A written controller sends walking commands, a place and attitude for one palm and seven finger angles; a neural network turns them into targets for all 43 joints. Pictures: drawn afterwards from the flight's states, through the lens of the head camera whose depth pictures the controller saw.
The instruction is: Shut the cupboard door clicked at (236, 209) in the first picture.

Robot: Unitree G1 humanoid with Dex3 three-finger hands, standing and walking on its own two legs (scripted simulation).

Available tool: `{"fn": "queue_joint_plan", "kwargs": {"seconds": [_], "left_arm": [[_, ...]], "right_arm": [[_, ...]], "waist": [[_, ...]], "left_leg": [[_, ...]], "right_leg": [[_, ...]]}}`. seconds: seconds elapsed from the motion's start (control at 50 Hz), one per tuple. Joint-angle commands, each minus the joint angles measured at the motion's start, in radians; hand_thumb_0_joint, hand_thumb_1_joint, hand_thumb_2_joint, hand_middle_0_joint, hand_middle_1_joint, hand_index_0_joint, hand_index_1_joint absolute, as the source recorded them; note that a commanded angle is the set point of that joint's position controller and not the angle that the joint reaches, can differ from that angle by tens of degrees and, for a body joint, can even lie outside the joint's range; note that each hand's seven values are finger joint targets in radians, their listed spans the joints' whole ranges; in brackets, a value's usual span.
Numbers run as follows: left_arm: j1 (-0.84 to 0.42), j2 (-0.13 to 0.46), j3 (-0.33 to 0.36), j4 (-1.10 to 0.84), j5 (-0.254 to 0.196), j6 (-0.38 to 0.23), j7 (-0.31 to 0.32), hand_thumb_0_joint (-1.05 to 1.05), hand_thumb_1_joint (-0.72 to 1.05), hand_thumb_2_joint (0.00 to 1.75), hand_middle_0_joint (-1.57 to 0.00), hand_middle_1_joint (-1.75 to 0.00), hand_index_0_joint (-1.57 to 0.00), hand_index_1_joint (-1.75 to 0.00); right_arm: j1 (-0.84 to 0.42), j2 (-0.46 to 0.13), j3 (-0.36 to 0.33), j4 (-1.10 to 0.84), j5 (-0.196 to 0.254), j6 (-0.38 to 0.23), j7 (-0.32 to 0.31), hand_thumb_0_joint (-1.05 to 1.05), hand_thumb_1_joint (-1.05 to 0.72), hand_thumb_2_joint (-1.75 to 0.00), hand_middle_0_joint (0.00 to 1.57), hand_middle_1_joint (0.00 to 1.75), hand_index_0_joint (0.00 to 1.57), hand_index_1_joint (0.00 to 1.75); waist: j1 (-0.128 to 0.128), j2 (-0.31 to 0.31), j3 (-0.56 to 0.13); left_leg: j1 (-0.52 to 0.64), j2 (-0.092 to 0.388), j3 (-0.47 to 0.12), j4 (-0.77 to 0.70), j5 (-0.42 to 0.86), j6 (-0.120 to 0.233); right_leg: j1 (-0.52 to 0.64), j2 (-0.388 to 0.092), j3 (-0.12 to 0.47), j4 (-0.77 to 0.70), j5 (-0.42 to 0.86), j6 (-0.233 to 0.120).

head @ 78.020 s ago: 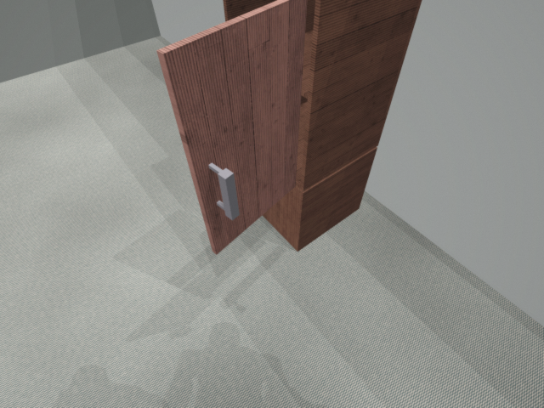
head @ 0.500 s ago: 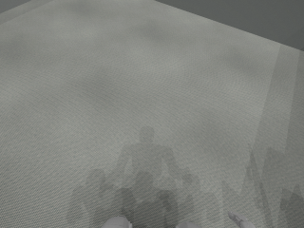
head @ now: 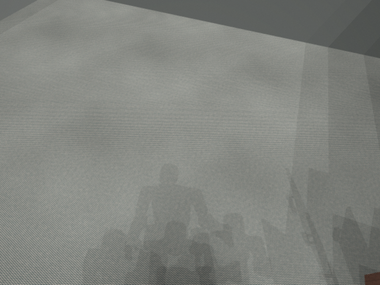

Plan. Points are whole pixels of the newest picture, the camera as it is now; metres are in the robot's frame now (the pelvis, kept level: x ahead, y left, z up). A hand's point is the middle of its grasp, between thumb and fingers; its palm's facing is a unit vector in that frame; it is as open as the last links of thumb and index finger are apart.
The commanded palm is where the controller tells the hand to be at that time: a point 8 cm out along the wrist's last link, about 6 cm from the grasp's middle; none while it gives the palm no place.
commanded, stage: turn to face it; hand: left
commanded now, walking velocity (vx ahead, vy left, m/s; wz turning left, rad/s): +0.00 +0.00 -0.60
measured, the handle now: out of the picture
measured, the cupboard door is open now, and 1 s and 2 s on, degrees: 21 21 21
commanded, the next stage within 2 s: none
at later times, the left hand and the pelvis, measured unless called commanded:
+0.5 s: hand (140, 259) +0.18 +0.14 -0.15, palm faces -0.32 -0.90 -0.30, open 7.4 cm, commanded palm none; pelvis +0.00 -0.03 +0.00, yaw -18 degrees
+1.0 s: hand (158, 244) +0.22 +0.10 -0.16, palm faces -0.57 -0.79 -0.23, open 7.4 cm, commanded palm none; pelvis +0.01 -0.02 +0.00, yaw -37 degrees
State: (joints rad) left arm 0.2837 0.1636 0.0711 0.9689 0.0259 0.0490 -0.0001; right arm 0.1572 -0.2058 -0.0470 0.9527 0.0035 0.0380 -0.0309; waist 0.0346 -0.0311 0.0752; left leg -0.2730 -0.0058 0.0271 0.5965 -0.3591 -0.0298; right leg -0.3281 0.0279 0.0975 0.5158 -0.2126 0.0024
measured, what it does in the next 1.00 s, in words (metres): steps on the spot, turning right: left foot, then right foot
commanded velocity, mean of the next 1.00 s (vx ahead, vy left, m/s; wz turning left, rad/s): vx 0.00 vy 0.00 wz -0.60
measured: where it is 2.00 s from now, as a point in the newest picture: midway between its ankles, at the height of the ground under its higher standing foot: outside the picture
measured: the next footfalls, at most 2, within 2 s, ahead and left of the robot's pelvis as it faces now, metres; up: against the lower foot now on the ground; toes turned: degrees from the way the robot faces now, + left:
left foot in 0.02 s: +0.02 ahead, +0.12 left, +0.00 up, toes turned +0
right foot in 0.34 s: +0.02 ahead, -0.14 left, +0.00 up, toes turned -16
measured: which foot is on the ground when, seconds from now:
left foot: up 0.00-0.00, down 0.02-0.34, up 0.36-0.70, down 0.72-1.00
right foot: down 0.00-0.02, up 0.04-0.32, down 0.34-0.70, up 0.72-1.00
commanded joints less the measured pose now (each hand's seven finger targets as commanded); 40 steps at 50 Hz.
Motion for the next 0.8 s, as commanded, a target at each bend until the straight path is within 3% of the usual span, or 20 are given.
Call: {"fn": "queue_joint_plan", "kwargs": {"seconds": [0.0, 0.02, 0.06, 0.1, 0.22, 0.26, 0.28, 0.3, 0.32, 0.34, 0.38, 0.44, 0.52, 0.58, 0.64, 0.66, 0.68, 0.7, 0.74, 0.78], "left_arm": [[-0.063, 0.112, 0.038, -0.129, -0.018, -0.009, -0.004, 0.00, 0.90, 0.90, -0.20, -0.30, -0.20, -0.30], [-0.099, 0.144, 0.040, -0.139, -0.004, -0.005, -0.008, 0.00, 0.90, 0.90, -0.20, -0.30, -0.20, -0.30], [-0.120, 0.151, 0.046, -0.127, 0.000, 0.004, -0.017, 0.00, 0.90, 0.90, -0.20, -0.30, -0.20, -0.30], [-0.123, 0.130, 0.036, -0.124, -0.007, 0.010, -0.027, 0.00, 0.90, 0.90, -0.20, -0.30, -0.20, -0.30], [-0.177, 0.133, 0.022, -0.164, -0.007, 0.006, -0.038, 0.00, 0.90, 0.90, -0.20, -0.30, -0.20, -0.30], [-0.135, 0.156, 0.025, -0.160, -0.005, -0.001, -0.036, 0.00, 0.90, 0.90, -0.20, -0.30, -0.20, -0.30], [-0.067, 0.187, 0.032, -0.144, -0.004, -0.009, -0.034, 0.00, 0.90, 0.90, -0.20, -0.30, -0.20, -0.30], [0.002, 0.283, 0.049, -0.124, 0.006, -0.022, -0.022, 0.00, 0.90, 0.90, -0.20, -0.30, -0.20, -0.30], [0.051, 0.360, 0.062, -0.108, -0.001, -0.029, -0.010, 0.00, 0.90, 0.90, -0.20, -0.30, -0.20, -0.30], [0.055, 0.355, 0.062, -0.115, -0.008, -0.026, 0.005, 0.00, 0.90, 0.90, -0.20, -0.30, -0.20, -0.30], [-0.068, 0.293, 0.050, -0.154, -0.007, -0.019, 0.019, 0.00, 0.90, 0.90, -0.20, -0.30, -0.20, -0.30], [-0.142, 0.272, 0.038, -0.192, -0.003, -0.023, 0.014, 0.00, 0.90, 0.90, -0.20, -0.30, -0.20, -0.30], [-0.142, 0.285, 0.044, -0.197, 0.004, -0.019, 0.005, 0.00, 0.90, 0.90, -0.20, -0.30, -0.20, -0.30], [-0.133, 0.289, 0.053, -0.196, 0.007, -0.016, 0.003, 0.00, 0.90, 0.90, -0.20, -0.30, -0.20, -0.30], [-0.159, 0.269, 0.052, -0.196, -0.005, -0.010, 0.002, 0.00, 0.90, 0.90, -0.20, -0.30, -0.20, -0.30], [-0.158, 0.227, 0.045, -0.204, -0.010, -0.006, 0.000, 0.00, 0.90, 0.90, -0.20, -0.30, -0.20, -0.30], [-0.125, 0.168, 0.034, -0.223, -0.021, -0.003, -0.012, 0.00, 0.90, 0.90, -0.20, -0.30, -0.20, -0.30], [-0.146, 0.185, 0.033, -0.240, -0.011, -0.011, -0.019, 0.00, 0.90, 0.90, -0.20, -0.30, -0.20, -0.30], [-0.154, 0.192, 0.047, -0.208, -0.002, -0.004, -0.029, 0.00, 0.90, 0.90, -0.20, -0.30, -0.20, -0.30], [-0.156, 0.172, 0.038, -0.199, -0.008, 0.004, -0.041, 0.00, 0.90, 0.90, -0.20, -0.30, -0.20, -0.30]], "right_arm": [[0.111, -0.211, -0.040, -0.066, -0.027, -0.045, -0.023, 0.00, -0.90, -0.90, 0.20, 0.30, 0.20, 0.30], [0.110, -0.214, -0.040, -0.068, -0.033, -0.042, -0.026, 0.00, -0.90, -0.90, 0.20, 0.30, 0.20, 0.30], [0.075, -0.178, -0.028, -0.076, -0.036, -0.046, -0.029, 0.00, -0.90, -0.90, 0.20, 0.30, 0.20, 0.30], [0.053, -0.181, -0.027, -0.085, -0.040, -0.044, -0.028, 0.00, -0.90, -0.90, 0.20, 0.30, 0.20, 0.30], [0.092, -0.224, -0.044, -0.074, -0.038, -0.037, -0.012, 0.00, -0.90, -0.90, 0.20, 0.30, 0.20, 0.30], [0.079, -0.234, -0.049, -0.081, -0.032, -0.033, -0.004, 0.00, -0.90, -0.90, 0.20, 0.30, 0.20, 0.30], [0.062, -0.235, -0.051, -0.089, -0.026, -0.032, 0.001, 0.00, -0.90, -0.90, 0.20, 0.30, 0.20, 0.30], [0.064, -0.186, -0.044, -0.114, -0.014, -0.031, 0.008, 0.00, -0.90, -0.90, 0.20, 0.30, 0.20, 0.30], [0.010, -0.135, -0.025, -0.162, -0.014, -0.025, 0.007, 0.00, -0.90, -0.90, 0.20, 0.30, 0.20, 0.30], [-0.015, -0.152, -0.020, -0.166, -0.016, -0.011, -0.007, 0.00, -0.90, -0.90, 0.20, 0.30, 0.20, 0.30], [-0.025, -0.160, -0.021, -0.147, -0.014, -0.012, -0.007, 0.00, -0.90, -0.90, 0.20, 0.30, 0.20, 0.30], [0.019, -0.136, -0.019, -0.128, -0.019, 0.000, 0.008, 0.00, -0.90, -0.90, 0.20, 0.30, 0.20, 0.30], [0.017, -0.125, -0.022, -0.139, -0.018, 0.001, 0.014, 0.00, -0.90, -0.90, 0.20, 0.30, 0.20, 0.30], [0.010, -0.119, -0.022, -0.157, -0.011, -0.012, 0.011, 0.00, -0.90, -0.90, 0.20, 0.30, 0.20, 0.30], [0.097, -0.125, -0.020, -0.131, -0.008, -0.031, 0.000, 0.00, -0.90, -0.90, 0.20, 0.30, 0.20, 0.30], [0.129, -0.167, -0.026, -0.125, -0.011, -0.042, -0.003, 0.00, -0.90, -0.90, 0.20, 0.30, 0.20, 0.30], [0.137, -0.271, -0.042, -0.135, -0.030, -0.050, -0.007, 0.00, -0.90, -0.90, 0.20, 0.30, 0.20, 0.30], [0.147, -0.297, -0.045, -0.153, -0.033, -0.045, -0.013, 0.00, -0.90, -0.90, 0.20, 0.30, 0.20, 0.30], [0.093, -0.245, -0.033, -0.155, -0.041, -0.052, -0.018, 0.00, -0.90, -0.90, 0.20, 0.30, 0.20, 0.30], [0.041, -0.214, -0.025, -0.168, -0.040, -0.048, -0.018, 0.00, -0.90, -0.90, 0.20, 0.30, 0.20, 0.30]], "waist": [[-0.064, 0.319, -0.118], [-0.072, 0.260, -0.078], [-0.042, 0.233, -0.063], [-0.029, 0.193, -0.067], [-0.054, 0.244, -0.086], [-0.027, 0.224, -0.092], [0.012, 0.166, -0.123], [0.037, -0.064, -0.181], [0.062, -0.255, -0.160], [0.062, -0.213, -0.166], [0.013, -0.158, -0.137], [-0.034, -0.108, -0.138], [-0.035, -0.111, -0.096], [-0.027, -0.129, -0.112], [-0.073, -0.106, -0.144], [-0.084, 0.017, -0.161], [-0.077, 0.306, -0.164], [-0.086, 0.307, -0.146], [-0.054, 0.257, -0.129], [-0.039, 0.221, -0.103]], "left_leg": [[0.237, 0.392, -0.338, -0.349, 0.221, 0.152], [0.163, 0.445, -0.346, -0.342, 0.306, 0.215], [0.159, 0.387, -0.227, -0.269, 0.605, 0.213], [0.194, 0.335, -0.092, -0.222, 0.701, 0.187], [0.184, 0.343, 0.010, -0.161, 0.664, 0.145], [0.128, 0.328, 0.046, -0.081, 0.605, 0.101], [0.065, 0.295, 0.088, 0.034, 0.529, 0.060], [-0.114, 0.197, 0.168, 0.241, 0.265, -0.006], [-0.317, 0.067, 0.125, 0.470, -0.294, -0.044], [-0.354, 0.091, -0.024, 0.574, -0.288, -0.037], [-0.373, 0.122, -0.063, 0.615, -0.159, -0.045], [-0.249, 0.097, -0.024, 0.515, -0.058, -0.058], [-0.185, 0.064, -0.004, 0.364, -0.034, -0.056], [-0.125, 0.041, -0.006, 0.196, -0.060, -0.044], [0.065, 0.026, -0.007, -0.091, 0.093, -0.032], [0.172, 0.117, -0.104, -0.247, 0.112, -0.005], [0.260, 0.365, -0.349, -0.325, 0.190, 0.096], [0.188, 0.500, -0.423, -0.327, 0.304, 0.197], [0.151, 0.423, -0.295, -0.271, 0.521, 0.203], [0.150, 0.362, -0.132, -0.232, 0.593, 0.180]], "right_leg": [[-0.226, 0.025, -0.017, 0.238, -0.259, 0.004], [-0.227, 0.005, -0.051, 0.425, -0.338, 0.018], [-0.242, -0.032, -0.055, 0.569, -0.313, 0.032], [-0.218, -0.041, -0.093, 0.523, -0.280, 0.039], [-0.041, -0.024, -0.178, 0.232, -0.194, 0.014], [0.083, -0.017, -0.193, 0.068, -0.061, 0.000], [0.211, -0.032, -0.175, -0.055, 0.075, -0.014], [0.400, -0.215, 0.042, -0.120, 0.342, -0.078], [0.422, -0.415, 0.290, -0.123, 0.725, -0.198], [0.385, -0.411, 0.309, -0.123, 0.691, -0.245], [0.328, -0.331, 0.249, -0.115, 0.529, -0.237], [0.183, -0.251, 0.144, -0.132, 0.406, -0.188], [0.099, -0.227, 0.193, -0.170, 0.207, -0.183], [0.098, -0.223, 0.258, -0.143, 0.211, -0.184], [0.023, -0.175, 0.275, -0.061, 0.212, -0.121], [-0.071, -0.092, 0.212, 0.034, 0.094, -0.067], [-0.231, 0.050, 0.045, 0.244, -0.209, -0.002], [-0.244, 0.025, -0.047, 0.461, -0.406, 0.022], [-0.254, -0.022, -0.035, 0.659, -0.347, 0.041], [-0.231, -0.047, -0.078, 0.610, -0.306, 0.052]]}}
